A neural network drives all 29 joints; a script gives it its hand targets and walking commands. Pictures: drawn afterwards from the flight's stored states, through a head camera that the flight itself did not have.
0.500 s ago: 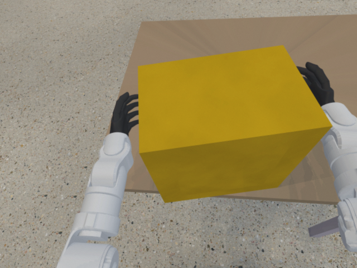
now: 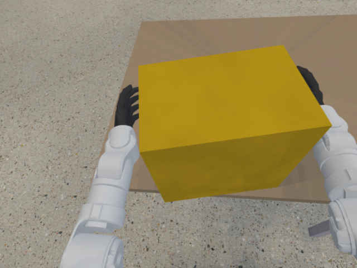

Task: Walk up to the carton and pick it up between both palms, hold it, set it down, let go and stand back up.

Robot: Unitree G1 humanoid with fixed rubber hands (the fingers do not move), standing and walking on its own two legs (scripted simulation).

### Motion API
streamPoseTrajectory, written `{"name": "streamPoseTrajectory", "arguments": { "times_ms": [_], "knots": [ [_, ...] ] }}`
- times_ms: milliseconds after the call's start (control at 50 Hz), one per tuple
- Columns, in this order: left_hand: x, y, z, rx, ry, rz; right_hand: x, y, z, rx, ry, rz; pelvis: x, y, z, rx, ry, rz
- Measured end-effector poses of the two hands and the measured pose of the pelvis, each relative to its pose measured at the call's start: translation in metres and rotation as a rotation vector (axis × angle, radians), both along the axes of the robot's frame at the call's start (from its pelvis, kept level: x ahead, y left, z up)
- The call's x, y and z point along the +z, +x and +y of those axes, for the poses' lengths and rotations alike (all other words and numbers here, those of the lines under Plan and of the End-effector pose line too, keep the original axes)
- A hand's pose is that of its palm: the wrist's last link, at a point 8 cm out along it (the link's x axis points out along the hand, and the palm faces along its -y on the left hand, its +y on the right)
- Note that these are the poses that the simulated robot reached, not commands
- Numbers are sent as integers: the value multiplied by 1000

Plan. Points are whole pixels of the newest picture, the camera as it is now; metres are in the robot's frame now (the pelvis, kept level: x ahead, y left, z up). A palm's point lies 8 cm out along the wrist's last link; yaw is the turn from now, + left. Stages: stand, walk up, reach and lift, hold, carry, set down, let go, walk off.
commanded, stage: reach and lift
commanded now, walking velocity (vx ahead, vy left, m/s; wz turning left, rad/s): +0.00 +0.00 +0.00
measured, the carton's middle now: (216, 133) +0.39 -0.01 +0.05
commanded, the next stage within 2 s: none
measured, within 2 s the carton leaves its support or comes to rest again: leaves its support in 1.14 s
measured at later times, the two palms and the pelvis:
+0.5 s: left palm (126, 124) +0.38 +0.19 +0.08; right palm (308, 104) +0.46 -0.19 +0.08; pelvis +0.00 +0.00 +0.00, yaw +0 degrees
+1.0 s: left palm (123, 127) +0.37 +0.19 +0.08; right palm (303, 107) +0.44 -0.18 +0.09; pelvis +0.00 +0.00 +0.00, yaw +0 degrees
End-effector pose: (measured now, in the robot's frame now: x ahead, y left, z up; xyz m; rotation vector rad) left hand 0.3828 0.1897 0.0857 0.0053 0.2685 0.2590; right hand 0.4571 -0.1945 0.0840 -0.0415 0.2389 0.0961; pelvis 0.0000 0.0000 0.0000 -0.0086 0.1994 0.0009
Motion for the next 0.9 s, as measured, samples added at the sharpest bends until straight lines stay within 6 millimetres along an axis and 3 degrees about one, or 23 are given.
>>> {"name": "streamPoseTrajectory", "arguments": {
  "times_ms": [560, 660, 900],
  "knots": [
    [-6, 0, -2, 25, -25, -45, 0, -1, 1, 25, -52, -20, 0, 0, 1, 0, -1, 2],
    [-7, -1, -3, 47, -39, -51, 2, -3, 7, 97, -88, -24, 0, 1, 0, 0, -1, 3],
    [-6, -7, 0, 58, -35, -80, 5, -12, 12, 81, -99, -61, 0, -3, 0, 0, -1, -1]
  ]
}}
